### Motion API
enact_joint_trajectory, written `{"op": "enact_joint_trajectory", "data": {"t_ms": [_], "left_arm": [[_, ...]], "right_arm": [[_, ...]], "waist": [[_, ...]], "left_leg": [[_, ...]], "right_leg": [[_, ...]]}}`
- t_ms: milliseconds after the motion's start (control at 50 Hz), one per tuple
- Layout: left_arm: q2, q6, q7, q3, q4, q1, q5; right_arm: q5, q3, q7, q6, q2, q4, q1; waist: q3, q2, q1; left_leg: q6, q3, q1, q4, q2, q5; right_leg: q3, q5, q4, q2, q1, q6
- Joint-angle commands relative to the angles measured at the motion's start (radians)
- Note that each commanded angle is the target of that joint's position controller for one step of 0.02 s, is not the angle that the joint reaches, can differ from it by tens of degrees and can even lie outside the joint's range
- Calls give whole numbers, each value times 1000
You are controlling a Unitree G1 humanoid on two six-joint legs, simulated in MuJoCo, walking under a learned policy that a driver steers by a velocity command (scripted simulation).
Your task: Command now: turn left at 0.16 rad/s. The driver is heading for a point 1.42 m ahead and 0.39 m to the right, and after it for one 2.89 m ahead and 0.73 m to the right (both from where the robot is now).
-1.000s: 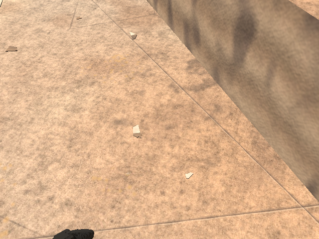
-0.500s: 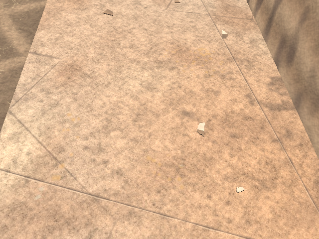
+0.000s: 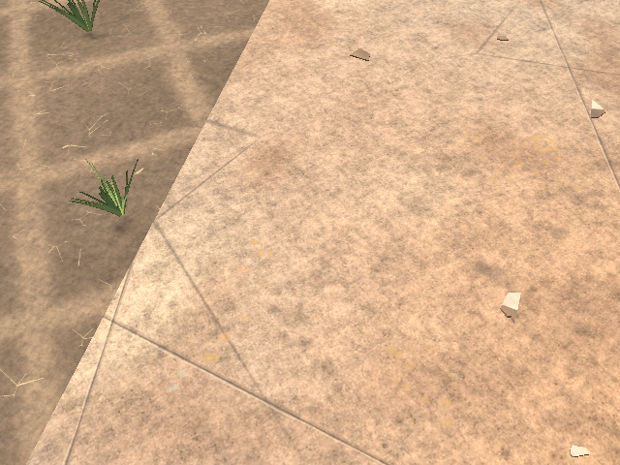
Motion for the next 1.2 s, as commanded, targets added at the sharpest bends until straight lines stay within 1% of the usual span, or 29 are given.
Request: {"op": "enact_joint_trajectory", "data": {"t_ms": [20,120,180,200,340,380,400,420,440,460,520,600,660,680,700,720,740,780,840,880,920,1000,1040,1080,1100,1120,1140,1160,1200], "left_arm": [[88,-9,5,14,-53,-29,-7],[76,10,15,-5,-31,-37,-16],[97,-1,6,-3,-28,5,-28],[129,-4,4,9,-47,17,-34],[147,33,21,34,-104,-14,-59],[117,42,19,27,-127,-42,-60],[104,43,15,23,-143,-57,-58],[107,41,10,27,-148,-60,-50],[123,38,6,38,-154,-73,-43],[107,40,4,35,-154,-74,-47],[73,59,-7,12,-151,-100,-55],[109,51,-24,22,-148,-55,-65],[152,34,-22,62,-56,168,-62],[237,23,-13,91,-42,285,-63],[366,-6,-18,100,-83,321,-54],[310,-30,-21,89,-77,329,-44],[249,-43,-17,66,-62,293,-40],[177,-40,-9,39,-84,151,-47],[179,-31,12,36,-78,121,-34],[181,-27,28,37,-36,183,-50],[185,-20,41,40,0,239,-61],[191,1,51,43,44,309,-65],[185,8,53,42,52,307,-64],[173,2,51,37,35,244,-59],[146,-6,44,29,16,230,-44],[87,-17,38,8,23,357,-21],[117,-18,23,4,72,471,-30],[206,-7,18,29,67,406,-42],[186,14,27,29,8,204,-35]], "right_arm": [[-2,-55,-4,-14,-135,-63,-38],[-4,-29,23,-22,-9,7,12],[-19,-46,12,-32,-74,-20,-12],[-12,-64,6,-34,-124,-13,-24],[3,-76,-4,-50,-91,-23,14],[2,-89,-4,-46,-123,-16,61],[-4,-98,-7,-42,-162,-12,102],[-8,-98,-13,-41,-172,-16,104],[-8,-91,-23,-44,-167,-22,107],[-5,-88,-31,-42,-167,-26,75],[14,-95,-33,-32,-196,-25,-2],[31,-92,-8,-49,-207,-18,-15],[20,-74,14,-64,-151,2,13],[-2,-55,16,-75,-85,-28,-10],[3,-37,12,-110,-48,-120,-76],[50,-53,14,-144,-131,-128,-129],[57,-61,17,-157,-165,-121,-146],[-3,-66,11,-155,-164,-76,-91],[-18,-60,28,-138,-135,-49,-81],[-17,-36,35,-137,-80,-62,-158],[-6,-17,46,-141,-38,-82,-251],[7,-22,70,-152,-57,-103,-345],[6,-32,77,-157,-77,-94,-314],[-7,-44,72,-163,-105,-55,-180],[-25,-53,68,-168,-146,-33,-65],[-47,-64,64,-163,-216,-10,58],[-11,-51,73,-151,-150,46,101],[21,-44,72,-133,-131,19,25],[27,-22,67,-104,-82,-7,-127]], "waist": [[-61,-209,4],[-14,-184,-23],[-21,-147,-17],[-17,-77,13],[-90,-60,-7],[-97,46,-19],[-83,153,-33],[-62,245,-38],[-53,187,-44],[-40,106,-26],[-19,94,-18],[3,138,3],[-23,6,85],[-26,-226,126],[-88,-415,122],[-65,-235,159],[6,-165,120],[41,-86,26],[20,-94,-5],[20,-66,26],[22,-104,67],[19,-147,104],[-5,-165,85],[-72,-180,2],[-173,-152,-45],[-367,89,-28],[-502,243,-6],[-380,123,-9],[-109,9,10]], "left_leg": [[-66,30,-203,43,104,12],[-52,156,113,-179,91,241],[-35,120,195,-224,148,355],[-20,145,166,-155,129,314],[0,199,132,-95,123,379],[66,119,204,-159,204,434],[154,-23,263,-241,329,525],[266,-164,303,-298,487,712],[327,-204,319,-306,566,804],[309,-145,320,-291,546,807],[177,84,155,-362,419,359],[141,184,23,-411,391,38],[95,304,-85,-130,337,85],[14,404,-314,309,247,36],[-30,250,-662,623,67,-148],[-15,121,-767,705,110,-72],[7,114,-783,680,145,23],[8,116,-622,519,211,201],[-33,173,-447,382,186,367],[-46,196,-385,201,152,452],[-46,210,-318,19,108,540],[-13,228,-227,-149,55,565],[26,217,-165,-194,52,533],[80,245,20,-290,46,610],[139,178,257,-262,141,835],[318,-119,645,-178,403,1183],[444,-391,745,-232,533,1086],[401,-354,616,-294,475,796],[309,-191,312,-368,357,612]], "right_leg": [[381,126,-211,-283,240,-196],[194,24,-211,-153,3,-122],[233,48,-168,-146,-14,-78],[216,78,-169,-123,-18,-72],[238,368,33,-79,-2,-112],[155,288,177,-4,-130,-58],[96,124,285,42,-262,-16],[43,-280,427,59,-382,17],[48,-423,629,15,-458,44],[60,-390,670,-19,-496,54],[-33,-156,495,-68,-341,51],[-104,-151,271,-36,-89,4],[-179,-98,70,51,224,-61],[143,-106,-49,-101,387,-148],[818,-198,-292,-359,512,-375],[897,-339,-376,-417,522,-435],[791,-278,-336,-396,464,-388],[520,-58,-281,-291,263,-286],[324,194,-295,-187,132,-242],[243,300,-277,-149,114,-220],[219,316,-256,-126,109,-200],[248,484,-169,-149,171,-166],[281,553,-104,-163,224,-142],[256,745,28,-125,245,-105],[234,671,184,-79,168,-69],[203,176,540,33,-85,1],[219,-412,722,89,-195,47],[190,-368,780,21,-249,65],[98,-257,686,-37,-295,82]]}}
